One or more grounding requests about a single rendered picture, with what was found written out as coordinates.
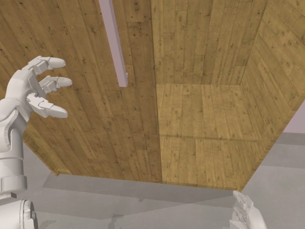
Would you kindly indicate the handle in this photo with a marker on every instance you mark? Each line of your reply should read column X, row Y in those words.
column 114, row 41

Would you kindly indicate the left robot upper arm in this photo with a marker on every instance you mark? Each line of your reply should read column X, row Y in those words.
column 18, row 215

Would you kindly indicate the robot left forearm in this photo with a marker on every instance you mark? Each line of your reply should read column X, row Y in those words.
column 13, row 121

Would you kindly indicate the robot left hand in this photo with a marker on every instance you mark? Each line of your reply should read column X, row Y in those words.
column 23, row 84

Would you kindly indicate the robot right hand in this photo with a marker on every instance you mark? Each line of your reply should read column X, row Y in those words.
column 250, row 219

